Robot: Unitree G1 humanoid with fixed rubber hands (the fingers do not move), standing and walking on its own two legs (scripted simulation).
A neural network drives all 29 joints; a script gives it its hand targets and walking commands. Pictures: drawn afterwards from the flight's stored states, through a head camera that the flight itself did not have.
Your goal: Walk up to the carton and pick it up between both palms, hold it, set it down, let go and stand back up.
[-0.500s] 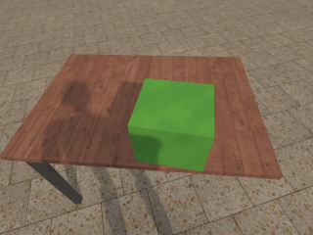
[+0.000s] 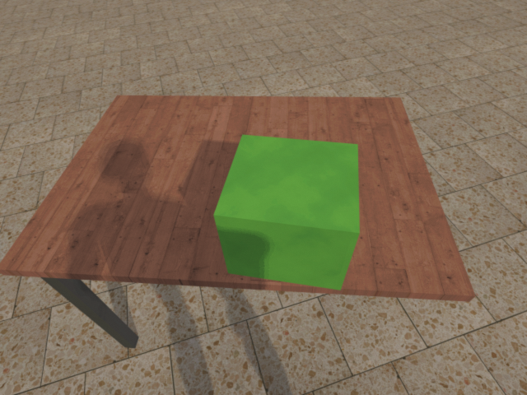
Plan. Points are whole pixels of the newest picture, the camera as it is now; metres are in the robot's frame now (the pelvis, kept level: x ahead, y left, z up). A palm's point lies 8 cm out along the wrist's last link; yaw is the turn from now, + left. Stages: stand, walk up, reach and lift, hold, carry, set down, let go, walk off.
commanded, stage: stand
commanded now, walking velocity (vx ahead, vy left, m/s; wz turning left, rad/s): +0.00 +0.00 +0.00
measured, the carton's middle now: (290, 211) +0.45 -0.02 -0.02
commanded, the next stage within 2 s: none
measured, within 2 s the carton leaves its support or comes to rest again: neither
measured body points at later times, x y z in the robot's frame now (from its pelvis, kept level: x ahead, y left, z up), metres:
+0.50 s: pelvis +0.00 +0.00 +0.00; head +0.00 -0.01 +0.45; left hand +0.06 +0.26 -0.12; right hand +0.05 -0.27 -0.13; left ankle -0.02 +0.13 -0.74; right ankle +0.03 -0.13 -0.74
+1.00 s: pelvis +0.00 +0.00 +0.00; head +0.01 -0.01 +0.45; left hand +0.06 +0.26 -0.12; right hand +0.04 -0.27 -0.13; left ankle -0.02 +0.13 -0.74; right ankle +0.03 -0.13 -0.74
